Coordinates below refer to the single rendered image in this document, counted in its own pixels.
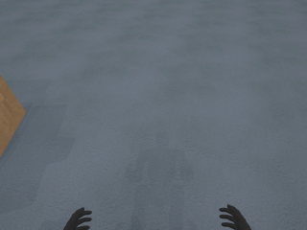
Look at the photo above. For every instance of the robot left hand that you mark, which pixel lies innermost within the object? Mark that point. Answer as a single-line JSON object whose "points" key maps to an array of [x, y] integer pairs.
{"points": [[76, 220]]}

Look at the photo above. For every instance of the robot right hand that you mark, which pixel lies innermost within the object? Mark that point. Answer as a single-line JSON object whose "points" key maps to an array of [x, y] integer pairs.
{"points": [[239, 221]]}

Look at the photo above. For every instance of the pedestal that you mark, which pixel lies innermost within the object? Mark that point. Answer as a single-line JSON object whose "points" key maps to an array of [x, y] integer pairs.
{"points": [[11, 114]]}

